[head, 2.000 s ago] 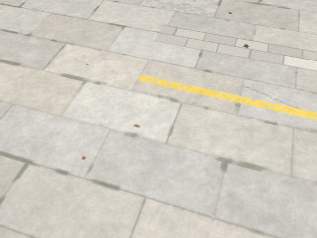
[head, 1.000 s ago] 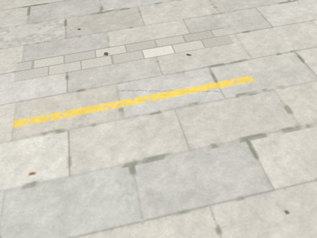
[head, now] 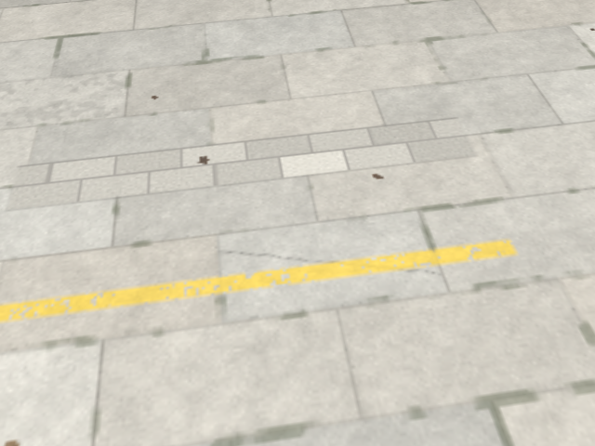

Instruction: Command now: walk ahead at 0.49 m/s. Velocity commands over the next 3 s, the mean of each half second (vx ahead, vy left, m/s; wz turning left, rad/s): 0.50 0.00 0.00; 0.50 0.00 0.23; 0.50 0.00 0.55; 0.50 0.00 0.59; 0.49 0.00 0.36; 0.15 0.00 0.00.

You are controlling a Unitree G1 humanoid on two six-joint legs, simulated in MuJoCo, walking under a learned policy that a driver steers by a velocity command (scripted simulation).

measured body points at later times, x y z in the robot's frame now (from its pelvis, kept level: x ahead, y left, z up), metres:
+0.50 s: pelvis +0.28 +0.06 +0.00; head +0.31 +0.07 +0.45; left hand +0.45 +0.32 -0.10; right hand +0.34 -0.21 -0.11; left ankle +0.27 +0.15 -0.75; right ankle +0.39 -0.11 -0.67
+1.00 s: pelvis +0.55 +0.00 +0.00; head +0.57 -0.01 +0.45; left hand +0.58 +0.28 -0.12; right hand +0.72 -0.26 -0.11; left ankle +0.59 +0.17 -0.66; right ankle +0.55 -0.10 -0.75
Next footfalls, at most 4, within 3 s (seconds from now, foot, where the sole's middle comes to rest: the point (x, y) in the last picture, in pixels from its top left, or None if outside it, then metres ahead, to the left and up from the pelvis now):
0.20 left None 0.31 0.15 -0.78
0.74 right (378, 410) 0.60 -0.10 -0.78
1.30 left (260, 317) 0.83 0.20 -0.78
1.78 right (287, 219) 1.17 0.15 -0.78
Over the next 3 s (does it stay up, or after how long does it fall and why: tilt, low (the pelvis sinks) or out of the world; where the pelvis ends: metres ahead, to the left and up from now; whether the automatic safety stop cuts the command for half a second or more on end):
stays up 1.31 0.56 -0.01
